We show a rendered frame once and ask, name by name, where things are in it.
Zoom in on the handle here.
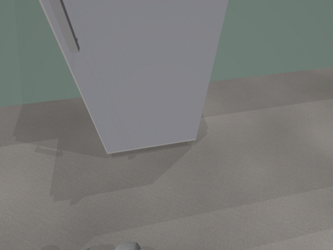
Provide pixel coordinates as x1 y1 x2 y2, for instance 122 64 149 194
49 0 80 53

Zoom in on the fridge door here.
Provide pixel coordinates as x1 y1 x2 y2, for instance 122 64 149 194
41 0 228 153

